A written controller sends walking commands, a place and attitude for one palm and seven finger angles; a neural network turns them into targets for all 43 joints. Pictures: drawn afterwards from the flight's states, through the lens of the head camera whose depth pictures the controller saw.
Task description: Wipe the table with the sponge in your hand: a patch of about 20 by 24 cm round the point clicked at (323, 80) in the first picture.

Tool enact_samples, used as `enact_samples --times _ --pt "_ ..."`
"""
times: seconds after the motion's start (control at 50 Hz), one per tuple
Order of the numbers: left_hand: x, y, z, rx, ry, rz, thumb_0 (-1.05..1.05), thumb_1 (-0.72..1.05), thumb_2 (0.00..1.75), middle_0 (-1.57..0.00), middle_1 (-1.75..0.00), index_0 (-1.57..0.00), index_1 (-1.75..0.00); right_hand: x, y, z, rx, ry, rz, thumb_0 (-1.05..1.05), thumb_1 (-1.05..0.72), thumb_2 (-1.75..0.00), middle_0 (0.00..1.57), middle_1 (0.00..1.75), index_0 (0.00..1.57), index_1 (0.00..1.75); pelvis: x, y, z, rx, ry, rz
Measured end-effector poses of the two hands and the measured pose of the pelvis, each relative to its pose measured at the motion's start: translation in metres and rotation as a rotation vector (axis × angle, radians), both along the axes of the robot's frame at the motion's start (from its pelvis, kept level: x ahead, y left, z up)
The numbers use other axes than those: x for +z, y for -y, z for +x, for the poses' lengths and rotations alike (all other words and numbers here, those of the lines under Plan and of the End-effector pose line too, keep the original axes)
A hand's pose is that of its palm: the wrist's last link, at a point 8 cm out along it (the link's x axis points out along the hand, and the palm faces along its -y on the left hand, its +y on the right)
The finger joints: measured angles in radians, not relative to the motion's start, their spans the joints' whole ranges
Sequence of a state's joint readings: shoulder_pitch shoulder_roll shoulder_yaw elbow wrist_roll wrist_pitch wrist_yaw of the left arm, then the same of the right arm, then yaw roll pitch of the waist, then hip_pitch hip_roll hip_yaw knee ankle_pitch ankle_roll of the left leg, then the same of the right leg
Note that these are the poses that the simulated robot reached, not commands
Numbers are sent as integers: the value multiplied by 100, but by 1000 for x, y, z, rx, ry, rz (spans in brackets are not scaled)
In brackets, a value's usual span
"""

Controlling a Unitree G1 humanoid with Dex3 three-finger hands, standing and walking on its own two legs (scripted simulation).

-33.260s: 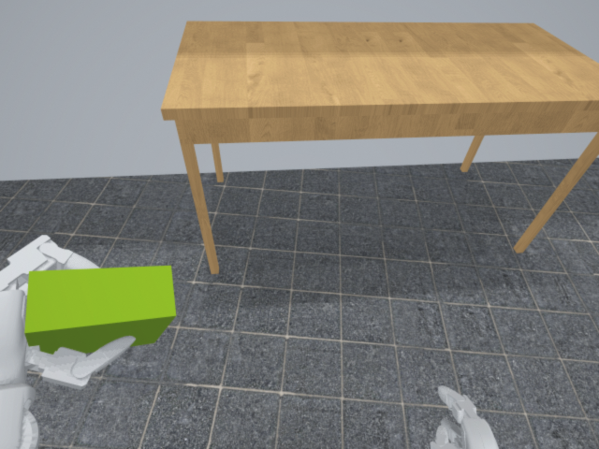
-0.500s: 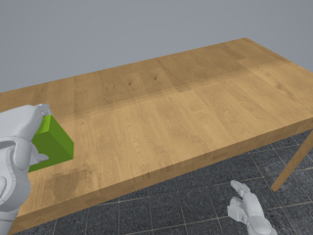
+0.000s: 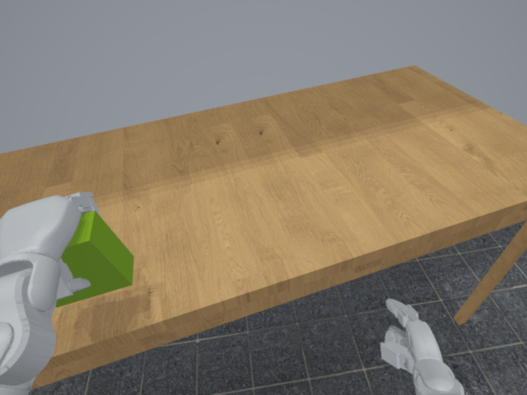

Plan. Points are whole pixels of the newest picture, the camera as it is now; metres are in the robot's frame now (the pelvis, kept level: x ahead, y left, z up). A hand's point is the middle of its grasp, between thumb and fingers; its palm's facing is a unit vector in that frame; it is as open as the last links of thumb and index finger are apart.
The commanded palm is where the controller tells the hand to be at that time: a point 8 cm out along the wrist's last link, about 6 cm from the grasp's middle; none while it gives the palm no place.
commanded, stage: bring the sponge back beside the body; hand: left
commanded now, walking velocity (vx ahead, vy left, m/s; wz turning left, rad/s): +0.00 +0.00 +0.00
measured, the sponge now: (82, 268) +0.22 +0.32 +0.11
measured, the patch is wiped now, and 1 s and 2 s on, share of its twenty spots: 1.00 1.00 1.00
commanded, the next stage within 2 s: step back with the hand held close in 1.08 s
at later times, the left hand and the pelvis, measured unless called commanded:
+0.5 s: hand (77, 264) +0.20 +0.29 +0.15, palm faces +0.16 -0.13 -0.98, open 9.7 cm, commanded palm +0.16 +0.29 +0.22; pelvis +0.00 +0.00 +0.00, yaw -1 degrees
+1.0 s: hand (91, 276) +0.19 +0.27 +0.14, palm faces +0.18 -0.16 -0.97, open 9.7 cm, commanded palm +0.15 +0.26 +0.22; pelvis -0.01 -0.01 +0.00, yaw -2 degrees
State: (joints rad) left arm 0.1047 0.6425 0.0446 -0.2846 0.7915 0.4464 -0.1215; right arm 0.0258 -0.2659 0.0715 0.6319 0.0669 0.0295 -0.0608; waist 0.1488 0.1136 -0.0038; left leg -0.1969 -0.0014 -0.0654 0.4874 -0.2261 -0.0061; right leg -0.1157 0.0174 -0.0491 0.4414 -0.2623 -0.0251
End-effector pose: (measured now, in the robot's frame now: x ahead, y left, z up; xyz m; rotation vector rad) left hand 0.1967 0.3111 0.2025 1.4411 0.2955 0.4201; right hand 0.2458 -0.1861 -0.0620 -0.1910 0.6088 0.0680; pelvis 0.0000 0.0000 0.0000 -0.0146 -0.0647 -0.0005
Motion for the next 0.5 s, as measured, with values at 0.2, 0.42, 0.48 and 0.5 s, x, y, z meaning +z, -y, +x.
enact_samples --times 0.2,0.42,0.48,0.5 --pt "1 7 -3 -5 38 -18 -1 -50 107 -77 -137 -79 -137 2 -3 1 8 8 19 2 -90 -90 20 30 20 30 0 1 1 -9 -1 0" --pt "-4 21 -19 -18 57 -38 -1 -50 107 -77 -137 -79 -137 2 1 0 3 12 19 2 -90 -90 20 30 20 30 0 2 1 -10 8 2" --pt "-5 22 -22 -12 61 -47 -1 -50 107 -77 -137 -79 -137 4 2 -1 1 15 21 2 -90 -90 20 30 20 30 0 3 0 -12 13 2" --pt "-6 23 -23 -12 63 -48 -1 -50 107 -77 -137 -79 -137 4 2 -2 0 19 21 2 -90 -90 20 30 20 30 0 4 0 -12 14 2"
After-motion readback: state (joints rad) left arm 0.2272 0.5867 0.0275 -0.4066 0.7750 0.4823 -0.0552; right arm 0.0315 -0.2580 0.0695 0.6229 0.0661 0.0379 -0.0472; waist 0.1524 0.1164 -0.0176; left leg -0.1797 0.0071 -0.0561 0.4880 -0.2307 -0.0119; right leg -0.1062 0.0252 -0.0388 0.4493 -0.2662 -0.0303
